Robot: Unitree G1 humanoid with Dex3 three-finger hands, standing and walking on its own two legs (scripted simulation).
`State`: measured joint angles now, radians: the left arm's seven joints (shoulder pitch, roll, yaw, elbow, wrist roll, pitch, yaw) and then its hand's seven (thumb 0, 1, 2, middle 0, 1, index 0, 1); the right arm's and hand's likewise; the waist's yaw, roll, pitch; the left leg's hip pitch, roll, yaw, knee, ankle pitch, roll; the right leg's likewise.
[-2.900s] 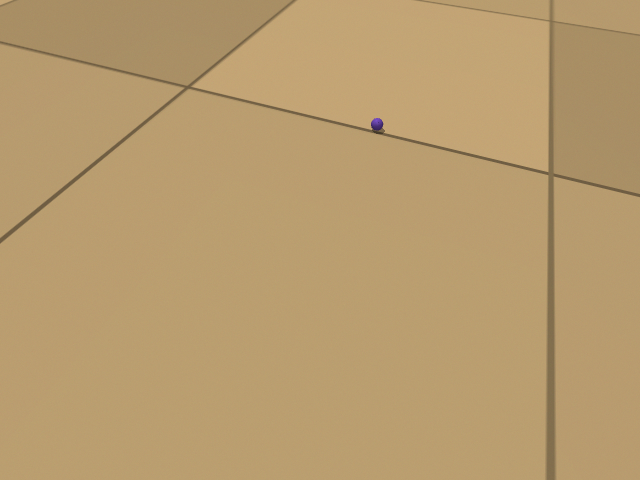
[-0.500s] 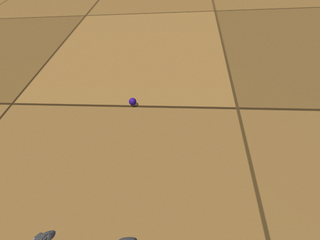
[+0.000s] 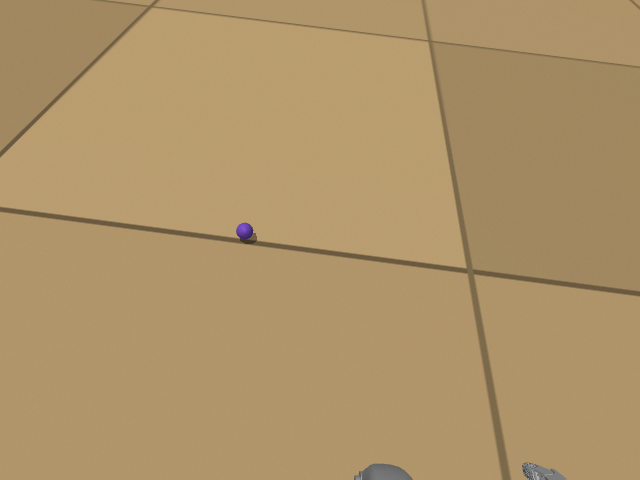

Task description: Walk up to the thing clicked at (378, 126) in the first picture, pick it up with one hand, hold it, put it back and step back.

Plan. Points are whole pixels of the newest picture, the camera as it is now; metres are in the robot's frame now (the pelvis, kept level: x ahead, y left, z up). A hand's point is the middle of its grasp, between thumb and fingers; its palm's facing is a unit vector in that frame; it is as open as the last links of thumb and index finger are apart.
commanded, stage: walk up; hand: left
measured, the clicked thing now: (244, 231) +1.09 +0.27 -0.74
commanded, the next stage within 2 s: none
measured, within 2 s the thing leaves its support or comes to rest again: neither
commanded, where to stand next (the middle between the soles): +0.71 +0.04 m, yaw +0 degrees
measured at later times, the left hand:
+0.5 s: hand (169, 369) +0.28 +0.22 -0.11, palm faces -0.01 -0.91 -0.41, open 7.4 cm
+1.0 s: hand (165, 285) +0.45 +0.28 -0.14, palm faces -0.05 -0.93 -0.36, open 7.4 cm
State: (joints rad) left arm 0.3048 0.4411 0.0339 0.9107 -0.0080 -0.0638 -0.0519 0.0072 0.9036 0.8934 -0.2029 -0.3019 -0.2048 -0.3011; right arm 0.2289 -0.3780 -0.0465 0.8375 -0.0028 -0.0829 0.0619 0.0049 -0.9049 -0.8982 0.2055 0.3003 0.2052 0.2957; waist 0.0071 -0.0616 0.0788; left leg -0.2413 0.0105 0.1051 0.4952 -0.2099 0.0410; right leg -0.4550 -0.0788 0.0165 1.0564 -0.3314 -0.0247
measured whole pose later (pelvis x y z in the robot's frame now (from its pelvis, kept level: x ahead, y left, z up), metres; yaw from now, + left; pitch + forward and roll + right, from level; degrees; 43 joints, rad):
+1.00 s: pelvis +0.40 +0.00 +0.00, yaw +1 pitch -3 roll +1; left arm 0.31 0.43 0.04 0.91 0.00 -0.05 -0.05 0.01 0.90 0.89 -0.20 -0.30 -0.20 -0.30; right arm 0.28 -0.39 -0.04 0.83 -0.01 -0.07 0.06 0.01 -0.90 -0.90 0.21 0.30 0.21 0.30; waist -0.01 -0.04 0.08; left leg -0.20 0.03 0.10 0.50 -0.25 0.03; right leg -0.47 -0.09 -0.03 0.86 -0.33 -0.01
